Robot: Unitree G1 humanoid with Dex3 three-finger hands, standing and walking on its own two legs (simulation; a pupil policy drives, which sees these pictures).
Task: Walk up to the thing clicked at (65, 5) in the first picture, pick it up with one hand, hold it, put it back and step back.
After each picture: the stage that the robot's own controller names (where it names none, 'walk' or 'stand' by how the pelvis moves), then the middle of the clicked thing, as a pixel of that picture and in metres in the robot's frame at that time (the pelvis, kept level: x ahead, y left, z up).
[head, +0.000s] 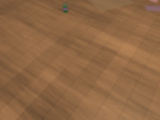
stand; (65, 8) +2.08 +0.15 -0.72
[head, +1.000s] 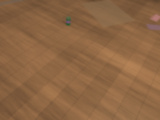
walk; (68, 21) +1.96 +0.06 -0.70
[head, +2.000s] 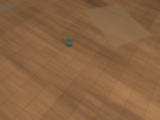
walk; (69, 41) +1.30 -0.01 -0.71
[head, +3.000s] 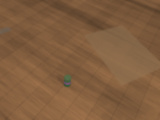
walk; (67, 81) +0.80 +0.03 -0.72
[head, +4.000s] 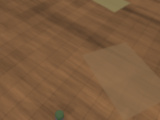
walk; (59, 116) +0.48 +0.09 -0.71
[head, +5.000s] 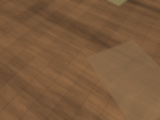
stand; out of the picture +0.33 +0.09 -0.70
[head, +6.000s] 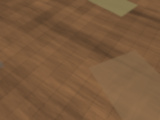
stand; out of the picture +0.31 +0.10 -0.72
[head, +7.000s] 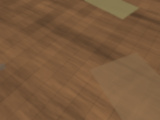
stand; out of the picture +0.31 +0.10 -0.73
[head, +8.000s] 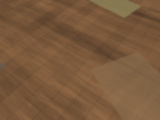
stand; out of the picture +0.29 +0.10 -0.73
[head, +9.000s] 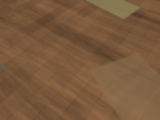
stand; out of the picture +0.29 +0.10 -0.73
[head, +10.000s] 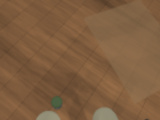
go down; (57, 103) +0.34 +0.09 -0.55
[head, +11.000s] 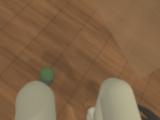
go down; (46, 77) +0.39 +0.12 -0.31
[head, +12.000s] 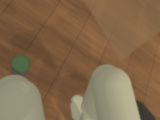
close in; (20, 66) +0.39 +0.14 -0.25
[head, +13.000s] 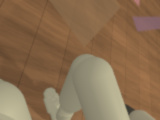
close; out of the picture +0.39 +0.16 -0.23
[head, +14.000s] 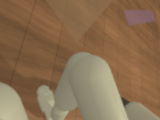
close; out of the picture +0.48 +0.17 -0.25
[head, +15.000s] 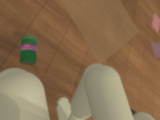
lift; (28, 50) +0.48 +0.07 -0.27
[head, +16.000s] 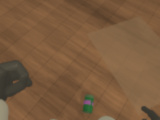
lift; (88, 104) +0.41 -0.10 -0.59
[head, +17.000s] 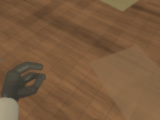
go down; out of the picture +0.35 -0.17 -0.71
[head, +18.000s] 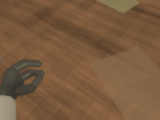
stand; out of the picture +0.35 -0.24 -0.71
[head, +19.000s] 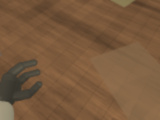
stand; out of the picture +0.33 -0.30 -0.70
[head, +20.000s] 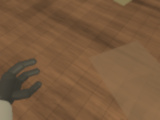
stand; out of the picture +0.31 -0.36 -0.69
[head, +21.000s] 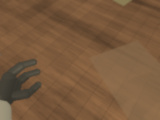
stand; out of the picture +0.30 -0.42 -0.70
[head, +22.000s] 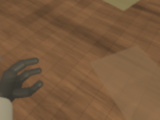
stand; out of the picture +0.27 -0.47 -0.70
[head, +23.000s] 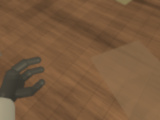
stand; out of the picture +0.27 -0.51 -0.70
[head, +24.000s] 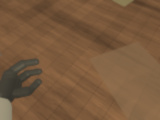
stand; out of the picture +0.26 -0.56 -0.70
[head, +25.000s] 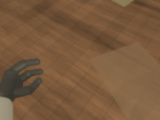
stand; out of the picture +0.25 -0.60 -0.71
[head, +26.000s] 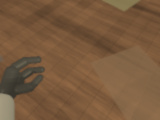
stand; out of the picture +0.24 -0.63 -0.71
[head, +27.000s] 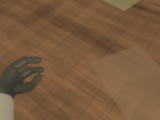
stand; out of the picture +0.23 -0.67 -0.71
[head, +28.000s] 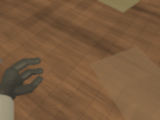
stand; out of the picture +0.22 -0.69 -0.71
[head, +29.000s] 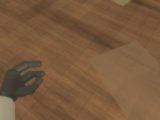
stand; out of the picture +0.22 -0.71 -0.71
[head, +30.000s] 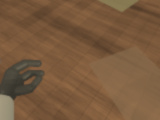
stand; out of the picture +0.21 -0.73 -0.71
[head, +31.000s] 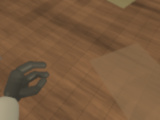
stand; out of the picture +0.21 -0.75 -0.70
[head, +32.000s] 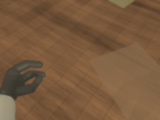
stand; out of the picture +0.21 -0.75 -0.71
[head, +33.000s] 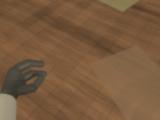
close; out of the picture +0.21 -0.76 -0.71
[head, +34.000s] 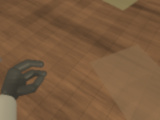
stand; out of the picture +0.21 -0.77 -0.70
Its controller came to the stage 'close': yes
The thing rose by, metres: 0.01
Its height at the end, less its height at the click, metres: -0.02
